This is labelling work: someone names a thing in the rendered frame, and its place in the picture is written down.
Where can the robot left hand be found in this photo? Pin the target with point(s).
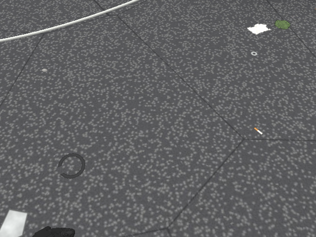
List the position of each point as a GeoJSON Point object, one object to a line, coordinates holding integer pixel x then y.
{"type": "Point", "coordinates": [55, 232]}

